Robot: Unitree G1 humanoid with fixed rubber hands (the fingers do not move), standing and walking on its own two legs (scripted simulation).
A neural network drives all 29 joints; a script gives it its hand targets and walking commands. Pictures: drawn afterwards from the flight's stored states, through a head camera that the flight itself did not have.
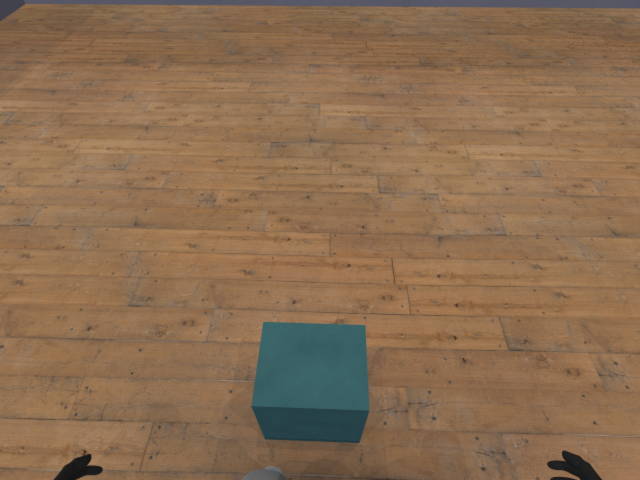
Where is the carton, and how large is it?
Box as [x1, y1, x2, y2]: [251, 322, 369, 442]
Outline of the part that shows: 263,322 251,406 264,437 270,439 359,442 369,410 364,325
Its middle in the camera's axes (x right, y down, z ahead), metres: -0.01 +0.41 +1.05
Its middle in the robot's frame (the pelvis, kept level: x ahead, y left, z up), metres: +0.45 +0.05 -0.59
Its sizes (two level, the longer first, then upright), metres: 0.267 0.212 0.291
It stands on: the floor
